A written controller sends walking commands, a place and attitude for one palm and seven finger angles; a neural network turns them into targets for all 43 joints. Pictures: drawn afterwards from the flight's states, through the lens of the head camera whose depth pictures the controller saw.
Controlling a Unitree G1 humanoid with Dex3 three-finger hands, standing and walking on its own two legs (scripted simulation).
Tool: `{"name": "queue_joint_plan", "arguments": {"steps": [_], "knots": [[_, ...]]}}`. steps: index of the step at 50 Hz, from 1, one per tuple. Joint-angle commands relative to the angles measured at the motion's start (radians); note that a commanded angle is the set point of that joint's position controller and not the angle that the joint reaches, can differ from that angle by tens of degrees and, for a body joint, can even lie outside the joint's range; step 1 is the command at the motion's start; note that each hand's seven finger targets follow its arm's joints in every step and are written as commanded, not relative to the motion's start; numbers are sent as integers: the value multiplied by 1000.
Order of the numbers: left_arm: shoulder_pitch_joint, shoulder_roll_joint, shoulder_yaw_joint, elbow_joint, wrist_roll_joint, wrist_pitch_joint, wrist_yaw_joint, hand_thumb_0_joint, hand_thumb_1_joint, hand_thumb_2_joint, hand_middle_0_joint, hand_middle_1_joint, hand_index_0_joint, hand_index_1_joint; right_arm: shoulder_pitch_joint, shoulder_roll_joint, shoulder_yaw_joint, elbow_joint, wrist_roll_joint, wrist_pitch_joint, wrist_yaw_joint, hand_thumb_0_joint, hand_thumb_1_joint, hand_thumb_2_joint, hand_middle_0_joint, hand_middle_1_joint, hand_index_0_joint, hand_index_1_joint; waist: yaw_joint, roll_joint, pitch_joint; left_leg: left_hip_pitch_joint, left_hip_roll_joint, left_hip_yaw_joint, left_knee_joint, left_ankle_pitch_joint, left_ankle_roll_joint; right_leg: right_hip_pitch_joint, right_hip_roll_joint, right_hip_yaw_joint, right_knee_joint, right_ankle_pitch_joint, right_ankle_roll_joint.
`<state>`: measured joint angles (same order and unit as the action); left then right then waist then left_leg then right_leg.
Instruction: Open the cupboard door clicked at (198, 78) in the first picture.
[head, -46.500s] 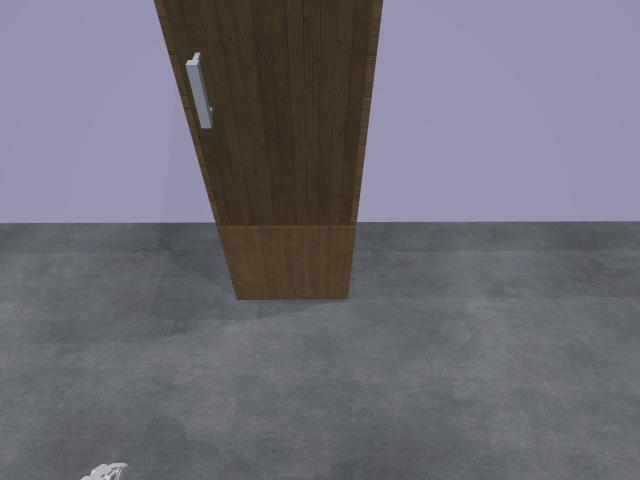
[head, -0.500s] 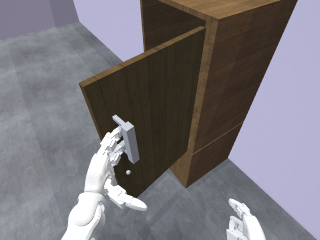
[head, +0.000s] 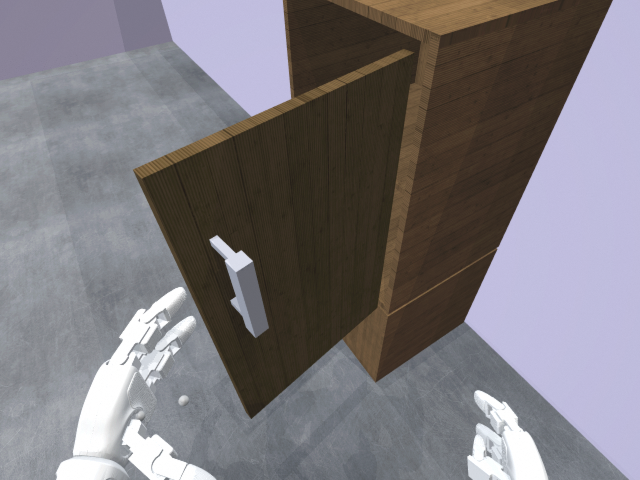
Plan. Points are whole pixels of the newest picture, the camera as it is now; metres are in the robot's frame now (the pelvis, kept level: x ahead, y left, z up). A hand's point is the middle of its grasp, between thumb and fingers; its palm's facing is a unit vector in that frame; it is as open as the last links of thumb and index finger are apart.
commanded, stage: slide the hand sideways off the handle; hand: left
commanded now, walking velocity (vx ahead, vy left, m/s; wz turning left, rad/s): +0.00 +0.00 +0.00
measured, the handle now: (239, 287) +0.31 +0.12 +0.11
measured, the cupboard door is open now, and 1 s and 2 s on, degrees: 100 100 100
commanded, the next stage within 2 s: draw the hand back to the body in 0.06 s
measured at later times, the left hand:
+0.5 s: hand (130, 399) +0.17 +0.19 +0.12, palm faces +0.00 -1.00 -0.07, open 16.3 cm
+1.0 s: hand (57, 371) +0.19 +0.26 +0.15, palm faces +0.31 -0.88 -0.35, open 13.5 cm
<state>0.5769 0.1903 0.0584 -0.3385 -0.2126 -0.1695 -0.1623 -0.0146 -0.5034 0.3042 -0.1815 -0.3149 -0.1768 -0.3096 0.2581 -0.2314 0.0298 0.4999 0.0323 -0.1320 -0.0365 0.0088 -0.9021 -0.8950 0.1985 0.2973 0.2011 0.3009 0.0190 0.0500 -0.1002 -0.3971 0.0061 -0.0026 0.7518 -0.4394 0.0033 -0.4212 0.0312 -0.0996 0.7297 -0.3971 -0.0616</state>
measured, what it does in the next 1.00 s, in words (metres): stands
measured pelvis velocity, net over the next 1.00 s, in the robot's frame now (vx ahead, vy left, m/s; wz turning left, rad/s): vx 0.00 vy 0.04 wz -0.01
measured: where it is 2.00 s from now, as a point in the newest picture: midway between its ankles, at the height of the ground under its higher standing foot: outside the picture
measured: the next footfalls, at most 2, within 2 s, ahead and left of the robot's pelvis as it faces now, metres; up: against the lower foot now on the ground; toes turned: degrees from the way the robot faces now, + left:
none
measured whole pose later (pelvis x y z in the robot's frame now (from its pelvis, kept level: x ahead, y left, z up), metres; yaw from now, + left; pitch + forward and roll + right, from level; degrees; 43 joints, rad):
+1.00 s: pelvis +0.00 +0.04 +0.03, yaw -1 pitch -2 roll -1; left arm 0.55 0.29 0.17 -0.44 -0.04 -0.07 0.11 -0.01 -0.03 0.51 -0.17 -0.30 -0.17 -0.30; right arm 0.22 -0.21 0.05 0.61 0.00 -0.16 -0.07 0.01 -0.90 -0.89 0.20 0.30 0.20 0.30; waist 0.06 0.06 0.00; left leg -0.14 -0.03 0.02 0.48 -0.31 0.05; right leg -0.16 0.00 -0.06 0.45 -0.26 -0.01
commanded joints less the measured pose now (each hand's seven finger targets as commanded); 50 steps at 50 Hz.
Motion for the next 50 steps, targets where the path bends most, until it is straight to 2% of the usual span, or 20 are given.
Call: {"name": "queue_joint_plan", "arguments": {"steps": [1, 6, 8, 10, 14, 16, 18, 21, 23, 28, 33, 34, 35, 36, 37, 39, 42, 44, 45, 50], "knots": [[-5, 97, 91, -238, -46, -111, -36, 0, -500, 300, -150, -300, -150, -300, -95, -92, -44, -166, 13, -95, -9, 0, -900, -900, 200, 300, 200, 300, -11, -60, -106, -31, -26, -13, -41, 309, 21, 130, -55, 110, -105, 466, 72], [-91, 96, 57, -215, -58, -129, -62, 0, -500, 300, -150, -300, -150, -300, -94, -110, -45, -147, 15, -133, -19, 0, -900, -900, 200, 300, 200, 300, -39, -76, -44, -56, -24, -27, -36, 224, 24, 53, -51, 114, -134, 261, 66], [-81, 100, 69, -192, -53, -125, -55, 0, -500, 300, -150, -300, -150, -300, -96, -108, -46, -144, 17, -142, -24, 0, -900, -900, 200, 300, 200, 300, -28, -73, -47, -61, -24, -26, -37, 195, 24, 43, -53, 119, -146, 183, 62], [-108, 163, 130, -208, -48, -123, -36, 0, -500, 300, -150, -300, -150, -300, -104, -106, -45, -136, 17, -146, -27, 0, -900, -900, 200, 300, 200, 300, -7, -42, -65, -53, -21, -27, -50, 192, 23, 68, -53, 122, -148, 146, 53], [-110, 154, 151, -210, -60, -94, -22, 0, -500, 300, -150, -300, -150, -300, -117, -95, -35, -137, 23, -154, -30, 0, -900, -900, 200, 300, 200, 300, 5, -31, -66, -30, -17, -30, -87, 193, 22, 84, -45, 89, -150, 150, 50], [-101, 147, 158, -169, -73, -67, -32, 0, -500, 300, -150, -300, -150, -300, -128, -94, -32, -130, 26, -153, -33, 0, -900, -900, 200, 300, 200, 300, 2, -67, -34, -42, -15, -30, -92, 184, 23, 88, -47, 100, -174, 135, 56], [-127, 150, 156, -207, -80, -51, -43, 0, -500, 300, -150, -300, -150, -300, -132, -98, -29, -132, 29, -162, -33, 0, -900, -900, 200, 300, 200, 300, 4, -17, -45, -9, -14, -32, -110, 190, 22, 92, -42, 82, -172, 146, 51], [-116, 146, 148, -223, -85, -17, -57, 0, -500, 300, -150, -300, -150, -300, -134, -101, -26, -131, 31, -178, -32, 0, -900, -900, 200, 300, 200, 300, 5, -12, -47, 17, -12, -36, -125, 224, 24, 105, -35, 65, -171, 199, 51], [-99, 162, 176, -222, -89, 1, -60, 0, -500, 300, -150, -300, -150, -300, -131, -101, -27, -123, 30, -184, -33, 0, -900, -900, 200, 300, 200, 300, 10, -37, -42, 25, -10, -40, -136, 236, 23, 114, -31, 55, -174, 216, 51], [-109, 179, 208, -265, -94, 26, -65, 0, -500, 300, -150, -300, -150, -300, -130, -101, -27, -113, 31, -195, -31, 0, -900, -900, 200, 300, 200, 300, 15, -16, -44, 69, -8, -45, -160, 282, 18, 125, -23, 33, -175, 265, 48], [-127, 181, 221, -276, -104, 44, -80, 0, -325, 375, -156, -300, -156, -300, -138, -105, -22, -102, 34, -203, -33, 0, -900, -900, 200, 300, 200, 300, 15, -1, -15, 94, -6, -54, -187, 291, 9, 127, -16, 18, -188, 263, 45], [-169, 318, 245, -372, 68, 28, 83, 0, -290, 390, -158, -300, -158, -300, -143, -99, -27, -112, 6, -184, -48, 0, -900, -900, 200, 300, 200, 300, 47, 17, 18, 67, 5, -51, -237, 270, 13, 190, -29, 79, -233, 240, 31], [-107, 260, 227, -326, 90, 46, 155, 0, -255, 405, -159, -300, -159, -300, -132, -82, -22, -104, -3, -174, -53, 0, -900, -900, 200, 300, 200, 300, 34, 9, 85, 61, 5, -47, -258, 227, 7, 173, -35, 77, -267, 192, 29], [-88, 194, 166, -322, 109, 51, 191, 0, -220, 420, -160, -300, -160, -300, -134, -84, -16, -102, -7, -158, -49, 0, -900, -900, 200, 300, 200, 300, 24, 10, 94, 77, 9, -52, -277, 232, 8, 191, -40, 68, -268, 193, 28], [-70, 185, 157, -298, 122, 55, 218, 0, -185, 435, -161, -300, -161, -300, -136, -84, -19, -95, -7, -142, -48, 0, -900, -900, 200, 300, 200, 300, 21, -8, 88, 99, 14, -48, -285, 242, 11, 201, -40, 66, -276, 200, 31], [-89, 200, 161, -321, 144, 47, 251, 0, -115, 465, -164, -300, -164, -300, -140, -91, -21, -90, -13, -122, -44, 0, -900, -900, 200, 300, 200, 300, 20, 25, 62, 139, 18, -49, -312, 268, 9, 234, -41, 65, -284, 214, 30], [-110, 217, 172, -341, 165, 31, 281, 0, -10, 510, -168, -300, -168, -300, -147, -92, -23, -79, -22, -111, -41, 0, -900, -900, 200, 300, 200, 300, 22, 25, 39, 181, 21, -47, -344, 300, 8, 276, -42, 65, -303, 235, 29], [-104, 229, 192, -326, 170, 30, 292, 0, 60, 540, -170, -300, -170, -300, -151, -91, -25, -72, -24, -101, -41, 0, -900, -900, 200, 300, 200, 300, 26, -6, 37, 200, 23, -45, -358, 347, 7, 297, -40, 61, -313, 267, 30], [-115, 254, 216, -318, 173, 28, 297, 0, 95, 555, -171, -300, -171, -300, -155, -95, -26, -65, -26, -96, -41, 0, -900, -900, 200, 300, 200, 300, 31, -4, 38, 201, 25, -47, -364, 357, 4, 315, -39, 65, -320, 272, 27], [-101, 263, 254, -300, 172, 30, 299, 0, 270, 630, -178, -300, -178, -300, -162, -91, -33, -51, -28, -72, -34, 0, -900, -900, 200, 300, 200, 300, 38, 3, 23, 251, 28, -38, -373, 498, -7, 360, -39, 66, -336, 366, 28]]}}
